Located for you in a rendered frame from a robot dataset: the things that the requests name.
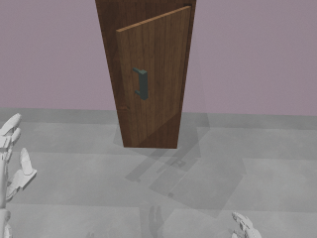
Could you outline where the robot left forearm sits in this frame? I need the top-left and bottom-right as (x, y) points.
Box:
(0, 208), (13, 238)

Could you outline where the cupboard door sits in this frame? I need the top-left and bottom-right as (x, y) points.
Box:
(116, 6), (191, 148)

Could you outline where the robot right hand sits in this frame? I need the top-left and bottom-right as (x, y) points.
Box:
(232, 211), (262, 238)

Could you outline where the handle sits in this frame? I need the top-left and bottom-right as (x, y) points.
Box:
(133, 67), (149, 101)

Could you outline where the robot left hand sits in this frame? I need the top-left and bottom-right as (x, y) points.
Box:
(0, 113), (37, 209)

